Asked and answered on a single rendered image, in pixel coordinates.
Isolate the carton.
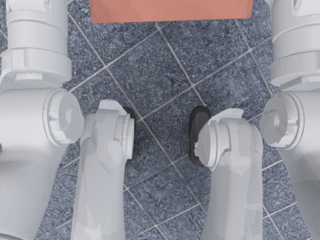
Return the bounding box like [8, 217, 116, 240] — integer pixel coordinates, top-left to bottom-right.
[89, 0, 254, 24]

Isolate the robot right thigh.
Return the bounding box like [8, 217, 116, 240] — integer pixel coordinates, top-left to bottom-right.
[200, 118, 263, 240]

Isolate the robot thigh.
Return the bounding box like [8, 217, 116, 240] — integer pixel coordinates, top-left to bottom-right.
[70, 109, 135, 240]
[200, 118, 263, 240]

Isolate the robot left thigh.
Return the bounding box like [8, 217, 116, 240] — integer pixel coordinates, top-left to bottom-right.
[70, 109, 135, 240]

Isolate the left robot forearm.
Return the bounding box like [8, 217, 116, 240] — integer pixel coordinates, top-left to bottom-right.
[0, 0, 72, 94]

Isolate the right robot forearm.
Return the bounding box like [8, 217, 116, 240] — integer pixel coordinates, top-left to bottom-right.
[264, 0, 320, 91]

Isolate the robot left upper arm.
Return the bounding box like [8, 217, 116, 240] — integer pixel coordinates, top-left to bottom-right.
[0, 87, 85, 240]

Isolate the robot right upper arm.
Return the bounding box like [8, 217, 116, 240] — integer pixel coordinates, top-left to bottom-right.
[259, 90, 320, 240]

